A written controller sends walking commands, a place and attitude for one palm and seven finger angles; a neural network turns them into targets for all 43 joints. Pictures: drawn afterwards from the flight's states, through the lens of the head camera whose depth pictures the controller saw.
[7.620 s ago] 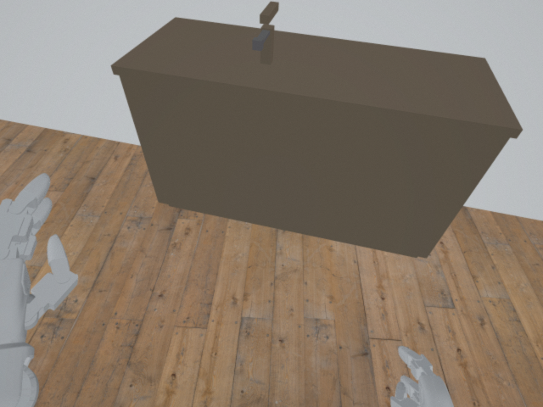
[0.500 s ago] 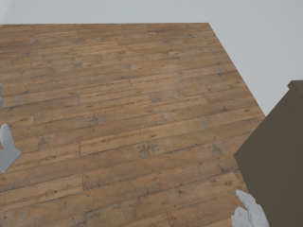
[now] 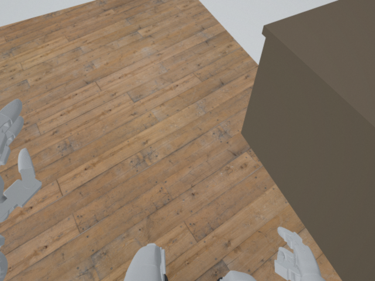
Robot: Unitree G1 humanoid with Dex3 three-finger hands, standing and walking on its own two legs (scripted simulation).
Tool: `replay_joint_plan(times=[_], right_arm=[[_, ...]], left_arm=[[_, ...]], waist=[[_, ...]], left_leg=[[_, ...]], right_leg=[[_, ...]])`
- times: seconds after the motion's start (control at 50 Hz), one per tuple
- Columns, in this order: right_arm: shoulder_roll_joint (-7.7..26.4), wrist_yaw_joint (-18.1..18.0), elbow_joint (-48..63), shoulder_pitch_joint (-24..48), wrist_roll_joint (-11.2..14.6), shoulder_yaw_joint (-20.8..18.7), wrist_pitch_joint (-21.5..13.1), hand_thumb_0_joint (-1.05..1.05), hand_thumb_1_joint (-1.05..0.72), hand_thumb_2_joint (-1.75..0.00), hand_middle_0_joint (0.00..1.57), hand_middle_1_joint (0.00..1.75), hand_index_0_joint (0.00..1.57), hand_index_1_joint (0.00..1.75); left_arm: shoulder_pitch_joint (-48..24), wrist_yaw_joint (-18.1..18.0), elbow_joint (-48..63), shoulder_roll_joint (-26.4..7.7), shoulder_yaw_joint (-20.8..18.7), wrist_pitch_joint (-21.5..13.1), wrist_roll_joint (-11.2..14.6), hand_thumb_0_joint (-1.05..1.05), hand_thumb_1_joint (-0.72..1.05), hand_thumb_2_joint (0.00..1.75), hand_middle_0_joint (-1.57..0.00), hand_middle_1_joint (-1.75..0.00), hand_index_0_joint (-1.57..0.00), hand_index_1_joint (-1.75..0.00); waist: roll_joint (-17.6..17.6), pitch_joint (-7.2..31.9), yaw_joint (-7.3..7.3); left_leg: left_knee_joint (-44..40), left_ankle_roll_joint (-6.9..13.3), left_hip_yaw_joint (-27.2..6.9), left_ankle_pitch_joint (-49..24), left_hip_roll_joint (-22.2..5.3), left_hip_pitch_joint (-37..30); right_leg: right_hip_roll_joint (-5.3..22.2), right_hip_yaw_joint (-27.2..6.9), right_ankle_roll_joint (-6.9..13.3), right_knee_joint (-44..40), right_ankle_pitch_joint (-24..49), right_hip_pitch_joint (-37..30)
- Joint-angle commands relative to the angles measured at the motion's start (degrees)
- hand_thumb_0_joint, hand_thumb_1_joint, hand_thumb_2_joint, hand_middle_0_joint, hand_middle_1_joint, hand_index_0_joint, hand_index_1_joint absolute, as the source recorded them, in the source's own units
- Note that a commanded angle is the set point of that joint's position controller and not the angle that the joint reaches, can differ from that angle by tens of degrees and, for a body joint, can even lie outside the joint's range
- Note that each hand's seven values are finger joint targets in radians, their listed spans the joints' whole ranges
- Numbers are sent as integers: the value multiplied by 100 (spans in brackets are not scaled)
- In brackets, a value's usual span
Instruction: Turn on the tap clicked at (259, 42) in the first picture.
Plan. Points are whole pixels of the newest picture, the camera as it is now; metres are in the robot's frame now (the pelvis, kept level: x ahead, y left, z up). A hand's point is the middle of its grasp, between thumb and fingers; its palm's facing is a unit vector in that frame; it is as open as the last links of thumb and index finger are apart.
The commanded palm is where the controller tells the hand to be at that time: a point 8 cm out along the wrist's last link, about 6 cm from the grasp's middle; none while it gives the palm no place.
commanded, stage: turn to face it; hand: left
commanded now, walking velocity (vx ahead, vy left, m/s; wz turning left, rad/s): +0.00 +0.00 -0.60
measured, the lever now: out of the picture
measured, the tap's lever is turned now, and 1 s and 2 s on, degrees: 0 0 0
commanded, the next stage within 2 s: none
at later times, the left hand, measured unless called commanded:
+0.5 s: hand (62, 166) +0.26 +0.18 +0.18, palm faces +0.15 -0.90 -0.41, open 7.4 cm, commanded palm +0.22 +0.22 +0.19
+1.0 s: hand (177, 205) +0.21 +0.02 +0.19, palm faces -0.21 -0.78 -0.59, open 7.4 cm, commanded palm +0.18 +0.10 +0.19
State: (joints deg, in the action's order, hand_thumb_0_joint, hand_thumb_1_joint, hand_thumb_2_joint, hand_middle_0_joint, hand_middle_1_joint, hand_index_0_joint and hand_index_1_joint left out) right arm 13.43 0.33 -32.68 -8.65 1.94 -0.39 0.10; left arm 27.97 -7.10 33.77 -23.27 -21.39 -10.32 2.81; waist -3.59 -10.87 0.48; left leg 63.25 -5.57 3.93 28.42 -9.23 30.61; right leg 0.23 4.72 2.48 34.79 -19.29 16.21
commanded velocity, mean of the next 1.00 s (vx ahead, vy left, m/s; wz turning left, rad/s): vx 0.00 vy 0.00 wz -0.60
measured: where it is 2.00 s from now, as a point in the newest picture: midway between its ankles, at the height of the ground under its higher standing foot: outside the picture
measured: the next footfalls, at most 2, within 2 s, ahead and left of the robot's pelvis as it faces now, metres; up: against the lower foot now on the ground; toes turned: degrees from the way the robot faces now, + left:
left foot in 0.40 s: +0.06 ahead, +0.12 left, +0.00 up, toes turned -8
right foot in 0.76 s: -0.08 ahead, -0.14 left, +0.00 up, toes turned -35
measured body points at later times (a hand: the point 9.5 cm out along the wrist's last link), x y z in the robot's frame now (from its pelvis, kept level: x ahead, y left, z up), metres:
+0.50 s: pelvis -0.02 +0.01 +0.00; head +0.01 +0.02 +0.45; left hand +0.24 +0.23 +0.20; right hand +0.11 -0.25 -0.06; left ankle +0.02 +0.13 -0.73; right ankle -0.04 -0.09 -0.68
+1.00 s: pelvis -0.11 -0.03 +0.00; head -0.06 -0.09 +0.45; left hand +0.21 +0.06 +0.22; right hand -0.14 -0.34 -0.10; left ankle -0.03 +0.09 -0.65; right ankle -0.11 -0.12 -0.73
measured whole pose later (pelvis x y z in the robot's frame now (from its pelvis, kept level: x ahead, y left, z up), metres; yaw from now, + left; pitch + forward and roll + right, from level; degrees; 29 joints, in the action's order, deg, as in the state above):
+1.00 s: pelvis -0.11 -0.03 +0.00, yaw -36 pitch +0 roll +1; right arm 15.4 -1.4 -32.5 -8.0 1.2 -3.6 4.5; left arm 33.4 -7.8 36.3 -26.8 -26.3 -10.9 3.7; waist -1.1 -8.9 2.1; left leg 63.8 -6.0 2.2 24.0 -4.7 29.7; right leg -3.2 0.9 4.5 30.6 -11.4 19.3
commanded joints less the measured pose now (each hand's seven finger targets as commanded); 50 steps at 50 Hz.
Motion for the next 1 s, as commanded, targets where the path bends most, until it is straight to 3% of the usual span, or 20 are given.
replay_joint_plan(times=[0.0,0.06,0.22,0.28,0.32,0.34,0.36,0.38,0.4,0.44,0.52,0.62,0.7,0.72,0.74,0.76,0.78,0.8,0.86,0.98], right_arm=[[195,-93,944,503,-28,-107,-73,0,-90,-90,20,30,20,30],[302,-171,906,503,-63,-231,51,0,-90,-90,20,30,20,30],[539,-181,1086,391,-26,-306,109,0,-90,-90,20,30,20,30],[543,-170,1148,341,-39,-256,153,0,-90,-90,20,30,20,30],[520,-169,1152,248,-52,-236,169,0,-90,-90,20,30,20,30],[519,-181,1145,195,-60,-236,177,0,-90,-90,20,30,20,30],[605,-200,1199,197,-58,-275,172,0,-90,-90,20,30,20,30],[639,-195,1272,217,-100,-283,138,0,-90,-90,20,30,20,30],[588,-183,1337,132,-123,-316,71,0,-90,-90,20,30,20,30],[410,-120,1240,216,-236,-185,-35,0,-90,-90,20,30,20,30],[570,61,1125,48,-87,-289,-154,0,-90,-90,20,30,20,30],[620,12,1135,-10,-75,-284,-290,0,-90,-90,20,30,20,30],[606,22,1144,-123,-62,-291,-390,0,-90,-90,20,30,20,30],[556,46,1129,-152,-29,-284,-388,0,-90,-90,20,30,20,30],[367,25,1178,-90,-12,-246,-391,0,-90,-90,20,30,20,30],[288,-28,1313,167,-73,-130,-375,0,-90,-90,20,30,20,30],[235,-50,1239,314,-35,-73,-354,0,-90,-90,20,30,20,30],[357,-30,1193,185,20,-207,-304,0,-90,-90,20,30,20,30],[208,-74,991,493,-56,-140,1,0,-90,-90,20,30,20,30],[431,-168,914,452,-77,-362,233,0,-90,-90,20,30,20,30]], left_arm=[[871,-294,1153,-1151,-1452,-422,183,0,90,90,-20,-30,-20,-30],[603,-312,1077,-1050,-1286,-435,172,0,90,90,-20,-30,-20,-30],[16,-268,656,-805,-695,-293,37,0,90,90,-20,-30,-20,-30],[-313,-254,907,-850,-580,-278,-19,0,90,90,-20,-30,-20,-30],[-453,-249,1018,-921,-620,-295,-39,0,90,90,-20,-30,-20,-30],[-548,-244,1105,-912,-614,-309,-49,0,90,90,-20,-30,-20,-30],[-646,-230,1309,-1020,-670,-326,-58,0,90,90,-20,-30,-20,-30],[-719,-213,1472,-1010,-700,-392,-101,0,90,90,-20,-30,-20,-30],[-791,-192,1541,-1052,-692,-477,-168,0,90,90,-20,-30,-20,-30],[-691,-173,1379,-997,-693,-515,-176,0,90,90,-20,-30,-20,-30],[-916,-94,1227,-485,-190,-349,-137,0,90,90,-20,-30,-20,-30],[-664,-82,701,-624,-405,-250,-72,0,90,90,-20,-30,-20,-30],[-401,-101,1087,-829,-648,-286,-42,0,90,90,-20,-30,-20,-30],[-394,-120,1231,-959,-729,-299,-71,0,90,90,-20,-30,-20,-30],[-405,-169,1434,-1248,-919,-373,-96,0,90,90,-20,-30,-20,-30],[-106,-251,1376,-1510,-1242,-348,-67,0,90,90,-20,-30,-20,-30],[-111,-301,1458,-1514,-1315,-310,32,0,90,90,-20,-30,-20,-30],[73,-262,1560,-1436,-1276,-286,96,0,90,90,-20,-30,-20,-30],[725,-309,1363,-1317,-1583,-335,173,0,90,90,-20,-30,-20,-30],[717,-277,659,-987,-1332,-275,174,0,90,90,-20,-30,-20,-30]], waist=[[841,2202,-199],[752,1998,-88],[1190,1633,-241],[846,1586,-240],[675,1616,-202],[438,1677,-150],[-72,1691,-144],[-984,1714,-218],[-1539,1739,-254],[-1494,1502,-243],[-1105,1218,-104],[-1028,1126,-35],[-985,1635,-101],[-491,1822,-104],[824,1991,-130],[1700,2140,-265],[1691,2235,-276],[1592,2367,-150],[702,2390,-171],[859,2001,-128]], left_leg=[[683,-56,-303,-324,234,1255],[-114,-56,-212,-639,310,600],[-1831,147,-174,-588,531,-513],[-2553,211,-198,-740,539,-949],[-3342,277,-173,-1087,465,-1656],[-3843,341,-194,-1479,348,-2162],[-4186,493,-569,-1963,-142,-2690],[-4325,844,-1273,-3216,-980,-3243],[-4338,1230,-1441,-4329,-1602,-3209],[-4444,1358,-1085,-3906,-1686,-2351],[-4228,1007,226,-3764,-1269,-2155],[-4261,864,475,-3005,-1365,-1853],[-3187,574,729,-2903,-1114,-1955],[-2483,460,808,-2442,-899,-1728],[-1303,249,899,-908,-337,-1010],[-196,70,499,1045,404,322],[526,50,-154,814,226,587],[823,52,-471,444,145,559],[823,-41,-489,-245,207,826],[-670,34,-321,-446,404,-32]], right_leg=[[1529,-1669,675,-779,5423,-2604],[1421,-1652,669,-1002,4907,-1957],[1251,-2428,806,-1337,3346,-945],[1178,-2671,749,-1305,2919,-682],[1028,-2695,537,-1180,2513,-259],[856,-2608,358,-916,2342,11],[481,-2306,136,-412,1662,547],[-110,-1657,-167,491,19,1408],[-250,-1026,-357,1797,-1290,1719],[44,-761,-449,3164,-1066,1547],[174,-191,-580,2242,-524,1266],[77,315,-650,1012,-492,576],[-51,443,-541,-472,371,-438],[246,87,-378,-905,1055,-879],[1053,-1090,11,-1138,2994,-1452],[1892,-2574,595,-991,5364,-1923],[2091,-2432,709,-884,5802,-1967],[1909,-2396,681,-891,5054,-1946],[1542,-1894,699,-800,4374,-2128],[1269,-2147,742,-1338,2929,-1127]])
